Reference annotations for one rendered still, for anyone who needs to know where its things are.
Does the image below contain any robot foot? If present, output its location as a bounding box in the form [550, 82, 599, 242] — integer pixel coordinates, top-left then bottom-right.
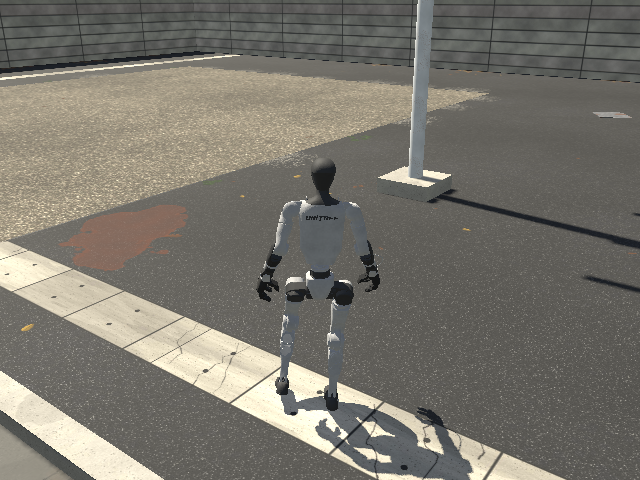
[275, 377, 289, 395]
[323, 385, 338, 411]

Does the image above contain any left robot forearm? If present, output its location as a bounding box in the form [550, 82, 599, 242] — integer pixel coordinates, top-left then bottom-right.
[260, 240, 282, 282]

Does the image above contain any right robot foot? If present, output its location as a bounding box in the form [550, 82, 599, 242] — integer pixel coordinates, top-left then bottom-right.
[323, 385, 338, 411]

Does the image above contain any robot right hand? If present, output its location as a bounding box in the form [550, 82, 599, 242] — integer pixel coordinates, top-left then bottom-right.
[357, 273, 380, 292]

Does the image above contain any robot left hand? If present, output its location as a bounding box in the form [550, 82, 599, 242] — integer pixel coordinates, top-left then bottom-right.
[256, 276, 279, 302]

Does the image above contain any robot right upper arm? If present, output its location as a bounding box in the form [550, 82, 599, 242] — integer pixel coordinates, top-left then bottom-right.
[343, 202, 370, 256]

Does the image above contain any left robot foot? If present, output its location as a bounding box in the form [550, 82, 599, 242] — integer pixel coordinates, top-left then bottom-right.
[275, 377, 289, 395]

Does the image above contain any robot left upper arm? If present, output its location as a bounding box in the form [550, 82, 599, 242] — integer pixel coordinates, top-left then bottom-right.
[272, 200, 302, 256]

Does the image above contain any right robot forearm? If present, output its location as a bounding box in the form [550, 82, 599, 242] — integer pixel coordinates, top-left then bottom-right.
[360, 240, 378, 277]

